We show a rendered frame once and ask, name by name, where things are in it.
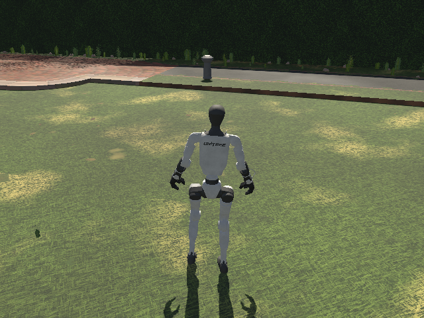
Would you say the right robot upper arm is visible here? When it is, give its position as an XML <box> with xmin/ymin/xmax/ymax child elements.
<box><xmin>229</xmin><ymin>134</ymin><xmax>246</xmax><ymax>171</ymax></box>

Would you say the robot left shin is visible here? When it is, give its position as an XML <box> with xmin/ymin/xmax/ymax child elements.
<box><xmin>189</xmin><ymin>210</ymin><xmax>199</xmax><ymax>255</ymax></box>

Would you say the left robot upper arm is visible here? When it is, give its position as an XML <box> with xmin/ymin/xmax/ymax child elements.
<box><xmin>180</xmin><ymin>132</ymin><xmax>201</xmax><ymax>168</ymax></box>

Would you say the robot right forearm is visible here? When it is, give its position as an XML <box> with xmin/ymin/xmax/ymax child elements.
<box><xmin>240</xmin><ymin>161</ymin><xmax>252</xmax><ymax>184</ymax></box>

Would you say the right robot hand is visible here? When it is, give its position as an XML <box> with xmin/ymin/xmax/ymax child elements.
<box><xmin>239</xmin><ymin>181</ymin><xmax>254</xmax><ymax>195</ymax></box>

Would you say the left robot hand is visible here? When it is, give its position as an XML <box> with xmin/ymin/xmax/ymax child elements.
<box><xmin>170</xmin><ymin>176</ymin><xmax>185</xmax><ymax>190</ymax></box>

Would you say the robot right thigh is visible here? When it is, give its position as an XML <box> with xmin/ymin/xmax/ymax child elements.
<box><xmin>218</xmin><ymin>185</ymin><xmax>234</xmax><ymax>232</ymax></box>

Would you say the robot left forearm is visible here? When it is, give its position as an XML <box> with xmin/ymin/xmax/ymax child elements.
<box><xmin>172</xmin><ymin>157</ymin><xmax>186</xmax><ymax>180</ymax></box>

